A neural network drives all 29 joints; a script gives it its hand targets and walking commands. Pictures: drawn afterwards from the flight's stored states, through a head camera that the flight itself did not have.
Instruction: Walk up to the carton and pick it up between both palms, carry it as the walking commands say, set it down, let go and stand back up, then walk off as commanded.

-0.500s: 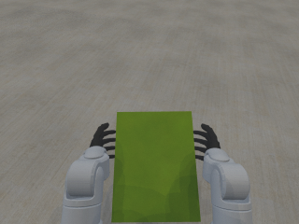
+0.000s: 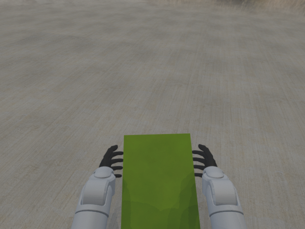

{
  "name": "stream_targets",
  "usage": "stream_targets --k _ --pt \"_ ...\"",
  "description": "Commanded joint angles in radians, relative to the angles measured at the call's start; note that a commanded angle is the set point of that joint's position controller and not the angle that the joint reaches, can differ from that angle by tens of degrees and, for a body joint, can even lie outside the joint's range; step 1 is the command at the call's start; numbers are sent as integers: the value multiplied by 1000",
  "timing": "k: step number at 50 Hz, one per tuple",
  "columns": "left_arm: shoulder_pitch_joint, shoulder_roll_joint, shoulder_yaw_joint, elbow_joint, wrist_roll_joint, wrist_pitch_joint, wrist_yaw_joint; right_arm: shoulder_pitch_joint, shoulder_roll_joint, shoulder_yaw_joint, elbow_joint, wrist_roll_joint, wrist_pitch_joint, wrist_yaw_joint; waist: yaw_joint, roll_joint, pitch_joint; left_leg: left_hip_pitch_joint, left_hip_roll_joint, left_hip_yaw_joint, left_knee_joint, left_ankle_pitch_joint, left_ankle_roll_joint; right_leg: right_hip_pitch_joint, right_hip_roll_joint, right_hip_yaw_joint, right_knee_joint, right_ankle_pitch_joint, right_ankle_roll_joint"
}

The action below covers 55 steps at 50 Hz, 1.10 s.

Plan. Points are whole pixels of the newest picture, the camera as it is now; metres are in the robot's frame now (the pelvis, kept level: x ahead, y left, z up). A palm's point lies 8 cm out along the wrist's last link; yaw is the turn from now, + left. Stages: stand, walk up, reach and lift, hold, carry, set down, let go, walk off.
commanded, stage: set down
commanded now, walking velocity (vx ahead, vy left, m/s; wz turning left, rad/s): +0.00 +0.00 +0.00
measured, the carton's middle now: (157, 181) +0.30 -0.02 -0.06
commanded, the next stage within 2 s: none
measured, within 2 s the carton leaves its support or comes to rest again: neither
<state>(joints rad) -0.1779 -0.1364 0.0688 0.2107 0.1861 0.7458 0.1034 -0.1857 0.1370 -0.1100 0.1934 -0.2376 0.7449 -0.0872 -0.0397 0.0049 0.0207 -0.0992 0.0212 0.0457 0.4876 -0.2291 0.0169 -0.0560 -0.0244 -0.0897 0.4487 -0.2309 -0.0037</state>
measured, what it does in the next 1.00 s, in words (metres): lowers itself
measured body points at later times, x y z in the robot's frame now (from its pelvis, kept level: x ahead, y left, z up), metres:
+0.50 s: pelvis -0.03 -0.01 -0.02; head -0.02 -0.01 +0.43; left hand +0.31 +0.12 -0.01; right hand +0.30 -0.16 -0.01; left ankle +0.04 +0.10 -0.74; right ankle +0.02 -0.12 -0.74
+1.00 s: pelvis -0.05 +0.00 -0.06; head +0.12 -0.01 +0.35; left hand +0.34 +0.12 -0.12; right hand +0.34 -0.16 -0.12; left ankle +0.04 +0.10 -0.74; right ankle +0.02 -0.12 -0.74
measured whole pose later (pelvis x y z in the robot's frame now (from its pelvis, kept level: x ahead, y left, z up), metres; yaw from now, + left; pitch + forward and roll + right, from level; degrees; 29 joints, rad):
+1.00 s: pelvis -0.05 +0.00 -0.06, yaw -5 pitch +21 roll +0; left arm -0.57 -0.26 0.50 0.45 0.37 0.27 0.05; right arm -0.61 0.23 -0.47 0.52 -0.40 0.26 -0.03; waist 0.02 0.00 0.00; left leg -1.00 0.01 0.01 0.90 -0.28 0.01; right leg -0.99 0.01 -0.02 0.89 -0.27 -0.02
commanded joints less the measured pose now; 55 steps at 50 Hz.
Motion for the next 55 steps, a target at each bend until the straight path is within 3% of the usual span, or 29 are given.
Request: stream_targets --k 1,4,9,15,22,29,39,47,55 --pt "-447 -912 -383 11 -176 -43 -229 -427 822 416 19 202 -16 235 15 -9 -68 -20 -80 -178 -103 41 26 -37 90 187 -89 62 -42" --pt "-505 -966 -306 108 -125 -63 -262 -543 924 393 91 206 -36 278 65 -13 -88 -33 -81 -165 -90 1 37 -42 81 193 -71 7 -36" --pt "-703 -1025 -175 274 -68 -116 -328 -712 1025 258 297 140 -102 323 77 -19 -141 -60 -85 -145 -58 -88 38 -96 81 190 -37 -120 -41" --pt "-832 -988 -42 424 7 -181 -354 -791 1024 86 487 35 -188 315 55 2 -155 -110 -92 -125 -8 -85 29 -186 80 196 -10 -159 -48" --pt "-849 -931 36 489 72 -261 -343 -835 969 15 537 -20 -266 283 48 -5 -204 -222 -93 -120 55 -44 30 -237 82 197 48 -99 -43" --pt "-835 -924 32 488 109 -363 -323 -845 960 45 515 -43 -371 270 66 -17 -343 -321 -99 -122 106 25 28 -298 102 196 118 9 -37" --pt "-840 -945 -65 422 111 -481 -315 -830 957 119 502 -71 -486 292 67 3 -539 -471 -120 -111 224 95 5 -459 134 183 240 85 -37" --pt "-884 -987 -145 374 75 -496 -320 -866 970 176 476 -55 -503 316 63 0 -687 -578 -134 -96 330 87 -15 -589 149 163 347 71 -32" --pt "-915 -998 -150 375 67 -477 -323 -908 964 175 485 -50 -487 336 63 -12 -755 -685 -147 -87 425 63 -22 -750 161 142 451 39 -24"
